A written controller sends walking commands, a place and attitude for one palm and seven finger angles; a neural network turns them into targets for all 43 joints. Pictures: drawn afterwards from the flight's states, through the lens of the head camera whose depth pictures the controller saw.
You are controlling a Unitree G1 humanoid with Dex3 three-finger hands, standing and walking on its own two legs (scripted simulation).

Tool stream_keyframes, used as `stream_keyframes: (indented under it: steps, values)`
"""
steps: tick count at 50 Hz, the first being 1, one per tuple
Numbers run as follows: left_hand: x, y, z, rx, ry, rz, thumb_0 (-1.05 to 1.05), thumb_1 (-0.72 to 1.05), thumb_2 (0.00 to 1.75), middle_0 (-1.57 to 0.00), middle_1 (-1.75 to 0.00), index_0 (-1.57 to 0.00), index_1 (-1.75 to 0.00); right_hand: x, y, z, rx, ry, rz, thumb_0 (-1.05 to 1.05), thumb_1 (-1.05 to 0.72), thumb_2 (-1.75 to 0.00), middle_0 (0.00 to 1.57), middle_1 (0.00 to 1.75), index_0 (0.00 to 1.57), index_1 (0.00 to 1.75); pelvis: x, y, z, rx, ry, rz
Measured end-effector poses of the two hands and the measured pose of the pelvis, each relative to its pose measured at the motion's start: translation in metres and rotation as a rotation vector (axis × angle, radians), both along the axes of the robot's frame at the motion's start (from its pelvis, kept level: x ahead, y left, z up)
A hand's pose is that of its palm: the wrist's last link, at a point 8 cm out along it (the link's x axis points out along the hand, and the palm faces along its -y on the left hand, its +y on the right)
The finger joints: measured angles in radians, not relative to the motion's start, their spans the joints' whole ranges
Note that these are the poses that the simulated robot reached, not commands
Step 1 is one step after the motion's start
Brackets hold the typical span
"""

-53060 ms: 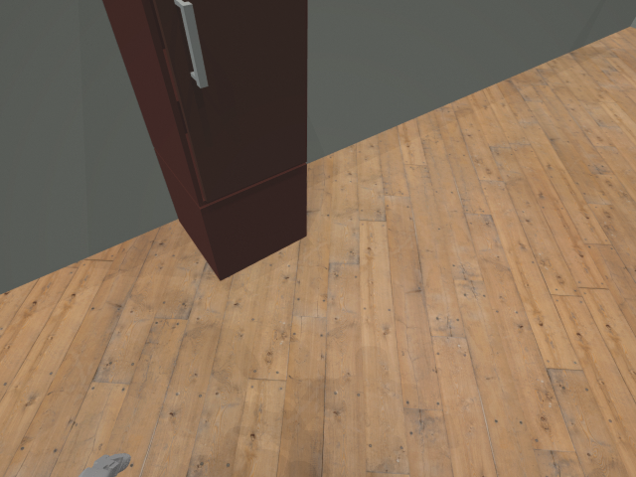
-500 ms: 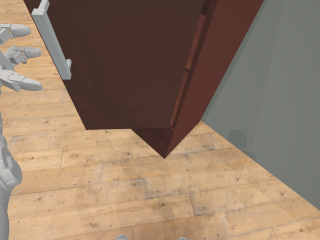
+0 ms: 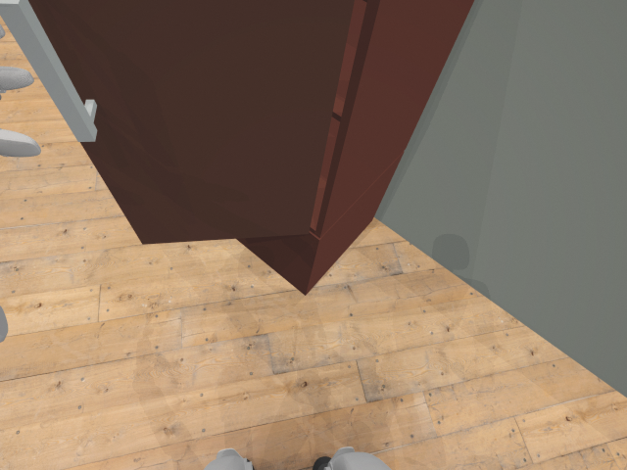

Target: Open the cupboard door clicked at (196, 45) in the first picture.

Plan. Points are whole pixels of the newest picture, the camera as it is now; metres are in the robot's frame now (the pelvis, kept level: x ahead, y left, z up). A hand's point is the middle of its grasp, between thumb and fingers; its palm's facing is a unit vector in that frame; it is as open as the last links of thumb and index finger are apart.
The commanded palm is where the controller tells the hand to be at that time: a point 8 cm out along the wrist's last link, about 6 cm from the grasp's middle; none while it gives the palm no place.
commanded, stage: move the hooked fingers beside the handle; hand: left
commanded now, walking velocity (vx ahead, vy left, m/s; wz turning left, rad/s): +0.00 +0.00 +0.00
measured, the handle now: (59, 66) +0.55 +0.24 +0.15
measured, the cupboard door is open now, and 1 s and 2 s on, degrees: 47 47 47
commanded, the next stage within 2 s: slide the fingers in behind the handle in 1.60 s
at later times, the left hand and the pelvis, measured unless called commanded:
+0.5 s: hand out of the picture +0.50 +0.29 +0.15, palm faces +0.00 -1.00 +0.01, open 14.0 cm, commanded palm +0.48 +0.34 +0.15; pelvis +0.02 +0.01 +0.00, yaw +0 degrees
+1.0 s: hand out of the picture +0.49 +0.29 +0.15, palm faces +0.03 -1.00 +0.00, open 14.0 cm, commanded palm +0.48 +0.34 +0.15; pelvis -0.01 +0.00 +0.00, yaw +1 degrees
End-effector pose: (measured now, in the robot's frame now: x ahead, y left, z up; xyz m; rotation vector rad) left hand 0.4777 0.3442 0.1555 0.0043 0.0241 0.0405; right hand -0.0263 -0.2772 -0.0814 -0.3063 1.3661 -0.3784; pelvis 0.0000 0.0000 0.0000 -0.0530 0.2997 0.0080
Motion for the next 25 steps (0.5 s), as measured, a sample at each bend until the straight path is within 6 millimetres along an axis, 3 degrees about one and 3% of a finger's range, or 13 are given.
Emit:
stream_keyframes:
  steps: [14, 25]
  values:
    - [0.003, 0.020, -0.002, 0.022, 0.008, 0.009, -0.02, -0.50, 0.30, -0.30, -1.20, -0.29, -1.20, 0.005, 0.009, -0.001, 0.015, 0.028, -0.011, 0.00, -0.90, -0.90, 0.21, 0.30, 0.20, 0.30, 0.009, 0.005, -0.001, -0.006, 0.022, -0.005]
    - [0.003, 0.002, -0.004, -0.017, -0.009, -0.037, -0.02, -0.50, 0.30, -0.30, -1.20, -0.29, -1.20, 0.041, 0.021, -0.006, 0.050, -0.056, 0.026, 0.00, -0.90, -0.90, 0.21, 0.30, 0.20, 0.30, 0.019, 0.012, 0.002, -0.004, 0.002, -0.004]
